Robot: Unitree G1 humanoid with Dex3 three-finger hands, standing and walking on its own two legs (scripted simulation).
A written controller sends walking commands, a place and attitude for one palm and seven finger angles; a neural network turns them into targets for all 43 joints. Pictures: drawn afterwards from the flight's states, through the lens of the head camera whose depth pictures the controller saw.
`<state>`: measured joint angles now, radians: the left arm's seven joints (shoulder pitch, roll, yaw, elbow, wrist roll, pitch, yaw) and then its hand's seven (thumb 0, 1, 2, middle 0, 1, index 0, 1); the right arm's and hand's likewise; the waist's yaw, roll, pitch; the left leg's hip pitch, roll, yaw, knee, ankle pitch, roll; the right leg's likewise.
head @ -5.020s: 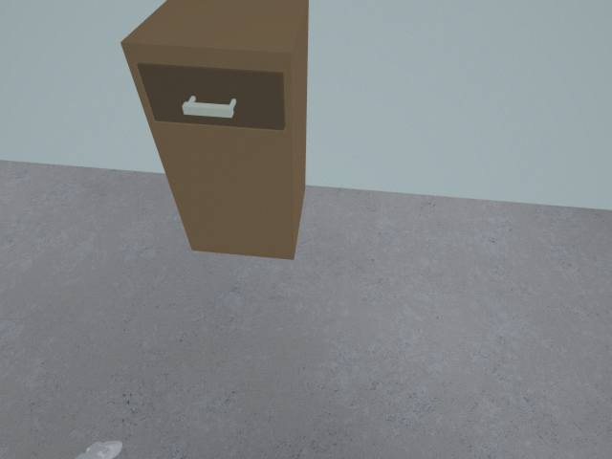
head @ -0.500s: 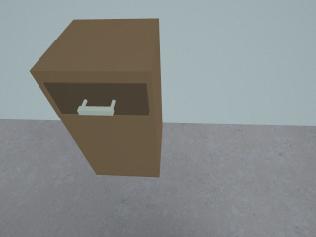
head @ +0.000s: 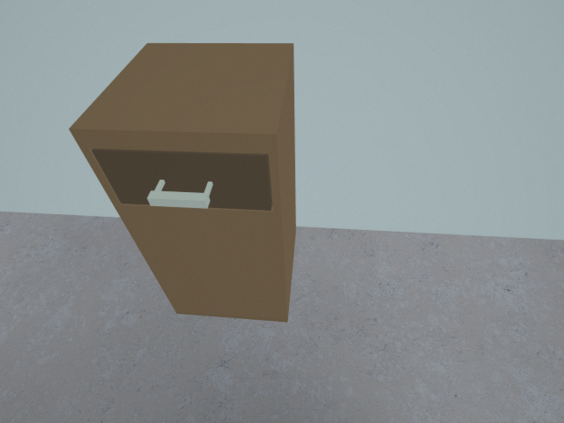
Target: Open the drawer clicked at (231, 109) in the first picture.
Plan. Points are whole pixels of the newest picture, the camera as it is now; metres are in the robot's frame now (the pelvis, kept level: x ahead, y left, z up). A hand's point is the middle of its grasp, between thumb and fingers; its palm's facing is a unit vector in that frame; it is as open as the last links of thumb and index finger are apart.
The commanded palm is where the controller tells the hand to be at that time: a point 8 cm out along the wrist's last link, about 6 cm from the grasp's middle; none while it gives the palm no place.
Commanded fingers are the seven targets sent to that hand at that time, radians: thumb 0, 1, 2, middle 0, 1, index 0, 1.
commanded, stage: shuffle to correct the standing spot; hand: left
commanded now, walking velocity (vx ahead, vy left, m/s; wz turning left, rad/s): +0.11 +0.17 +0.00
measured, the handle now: (182, 192) +0.59 +0.26 -0.05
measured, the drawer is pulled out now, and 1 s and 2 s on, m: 0.00 0.00 0.00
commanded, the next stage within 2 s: come to a stop and stand still in 0.38 s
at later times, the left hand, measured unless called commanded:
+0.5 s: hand out of the picture +0.01 +0.23 -0.17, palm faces +0.09 -0.98 -0.20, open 7.4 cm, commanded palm none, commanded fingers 0.00 0.90 0.90 -0.20 -0.30 -0.20 -0.30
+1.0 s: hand out of the picture +0.13 +0.24 -0.16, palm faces +0.00 -0.97 -0.25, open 7.3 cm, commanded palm none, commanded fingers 0.00 0.90 0.90 -0.20 -0.30 -0.20 -0.30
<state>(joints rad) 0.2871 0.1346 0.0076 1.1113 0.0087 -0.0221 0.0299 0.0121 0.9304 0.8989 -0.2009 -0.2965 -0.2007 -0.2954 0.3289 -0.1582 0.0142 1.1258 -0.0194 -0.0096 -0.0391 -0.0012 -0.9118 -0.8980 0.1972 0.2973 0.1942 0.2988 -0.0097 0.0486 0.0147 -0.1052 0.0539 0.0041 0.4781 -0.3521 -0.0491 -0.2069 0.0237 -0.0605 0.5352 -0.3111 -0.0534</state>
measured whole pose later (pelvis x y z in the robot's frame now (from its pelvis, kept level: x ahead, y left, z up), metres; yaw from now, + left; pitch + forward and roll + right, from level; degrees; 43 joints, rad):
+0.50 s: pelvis +0.04 +0.06 +0.00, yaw +0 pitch +0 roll +1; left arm 0.36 0.12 0.05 1.08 0.03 -0.04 0.03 0.01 0.91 0.90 -0.20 -0.30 -0.20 -0.30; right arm 0.34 -0.14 -0.01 1.07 -0.02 -0.01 0.00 0.00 -0.91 -0.90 0.20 0.30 0.19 0.30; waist 0.02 0.00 0.03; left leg -0.34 0.02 0.06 0.75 -0.43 0.02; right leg -0.20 -0.07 -0.05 0.59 -0.38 0.01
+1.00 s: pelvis +0.07 +0.06 +0.00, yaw -2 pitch +0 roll +2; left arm 0.21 0.16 0.03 1.02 0.01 0.01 0.03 0.01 0.93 0.90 -0.20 -0.30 -0.20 -0.30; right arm 0.27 -0.14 -0.01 1.07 -0.02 0.01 -0.04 0.00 -0.92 -0.90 0.20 0.30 0.20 0.30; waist -0.02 0.02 0.03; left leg -0.24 0.03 0.09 0.52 -0.28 -0.02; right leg -0.28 0.01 -0.07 0.59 -0.31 -0.07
